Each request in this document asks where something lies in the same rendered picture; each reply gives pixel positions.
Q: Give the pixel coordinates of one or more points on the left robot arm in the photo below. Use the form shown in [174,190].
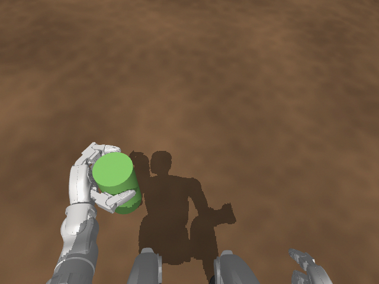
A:
[78,259]

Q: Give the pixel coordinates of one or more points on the left robot hand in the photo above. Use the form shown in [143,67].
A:
[83,187]

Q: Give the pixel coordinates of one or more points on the can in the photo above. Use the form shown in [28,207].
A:
[114,173]

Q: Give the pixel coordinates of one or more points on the right robot hand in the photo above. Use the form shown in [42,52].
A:
[315,274]

